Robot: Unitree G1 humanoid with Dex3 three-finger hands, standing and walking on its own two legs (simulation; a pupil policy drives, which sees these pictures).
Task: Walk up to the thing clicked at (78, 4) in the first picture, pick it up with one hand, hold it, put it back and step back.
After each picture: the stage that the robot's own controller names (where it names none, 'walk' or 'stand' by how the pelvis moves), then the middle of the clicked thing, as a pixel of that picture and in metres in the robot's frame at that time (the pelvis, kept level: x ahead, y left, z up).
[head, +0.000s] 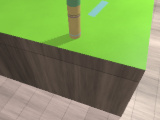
stand; (74, 17) +0.78 +0.08 -0.02
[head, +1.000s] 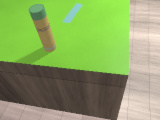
walk; (44, 30) +0.66 +0.26 +0.00
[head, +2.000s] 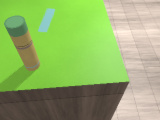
rise first; (25, 46) +0.50 +0.26 +0.02
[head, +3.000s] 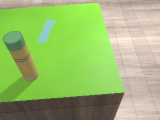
stand; (23, 59) +0.48 +0.29 -0.01
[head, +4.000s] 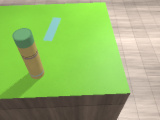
stand; (30, 56) +0.49 +0.26 -0.02
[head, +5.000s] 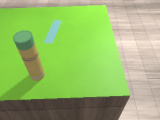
stand; (31, 58) +0.49 +0.26 -0.02
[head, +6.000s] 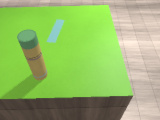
stand; (34, 57) +0.49 +0.24 -0.02
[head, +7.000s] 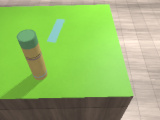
stand; (34, 57) +0.49 +0.24 -0.02
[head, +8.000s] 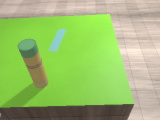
rise first; (35, 66) +0.47 +0.26 -0.02
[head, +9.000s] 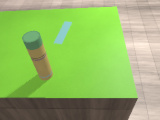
go down; (39, 58) +0.49 +0.25 -0.01
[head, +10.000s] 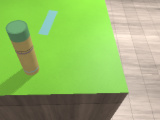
go down; (25, 51) +0.49 +0.24 +0.00
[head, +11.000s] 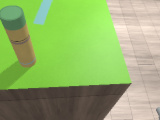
go down; (21, 41) +0.50 +0.23 +0.03
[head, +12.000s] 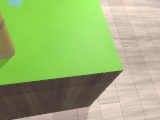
close in; out of the picture +0.49 +0.25 +0.06
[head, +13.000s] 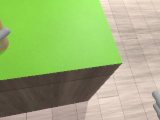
close; out of the picture +0.51 +0.25 +0.09
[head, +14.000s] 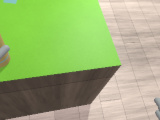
lift; out of the picture +0.47 +0.26 +0.08
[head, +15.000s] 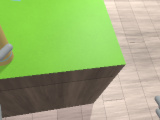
lift; out of the picture +0.46 +0.26 +0.09
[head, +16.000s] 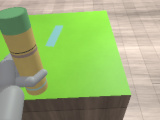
lift; (26, 56) +0.33 +0.18 +0.20
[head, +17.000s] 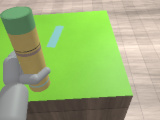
hold; (30, 54) +0.34 +0.18 +0.19
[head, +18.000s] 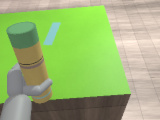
crouch; (33, 66) +0.33 +0.17 +0.14
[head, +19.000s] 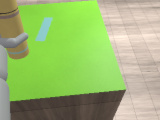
crouch; (8, 20) +0.46 +0.23 +0.21
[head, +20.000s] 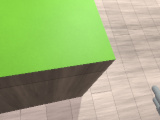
lower; out of the picture +0.51 +0.26 +0.07
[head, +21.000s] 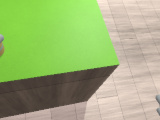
lower; out of the picture +0.50 +0.26 +0.08
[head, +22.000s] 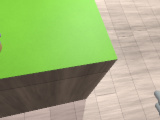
lower; out of the picture +0.51 +0.26 +0.09
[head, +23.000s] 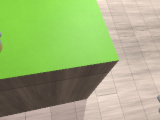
lower; out of the picture +0.51 +0.26 +0.09
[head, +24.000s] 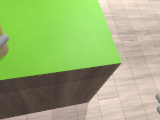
loosen; out of the picture +0.50 +0.25 +0.09
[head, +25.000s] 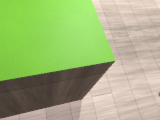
withdraw; out of the picture +0.48 +0.26 +0.09
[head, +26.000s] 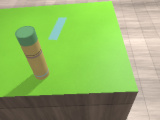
sink last; (34, 55) +0.48 +0.25 +0.03
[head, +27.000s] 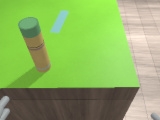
stand; (37, 48) +0.50 +0.24 +0.03
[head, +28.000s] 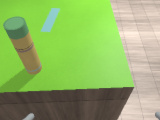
stand; (26, 49) +0.48 +0.26 +0.04
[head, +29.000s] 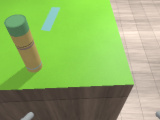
stand; (26, 47) +0.49 +0.25 +0.05
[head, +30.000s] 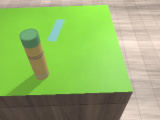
stand; (36, 57) +0.50 +0.24 -0.01
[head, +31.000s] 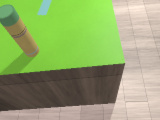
walk; (20, 34) +0.54 +0.31 +0.00
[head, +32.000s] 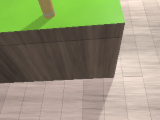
walk; out of the picture +0.84 +0.24 +0.00
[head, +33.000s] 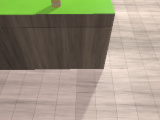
stand; out of the picture +1.11 +0.21 +0.00
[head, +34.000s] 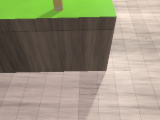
stand; out of the picture +1.11 +0.22 -0.02
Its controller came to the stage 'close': yes
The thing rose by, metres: 0.21
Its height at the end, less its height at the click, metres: +0.00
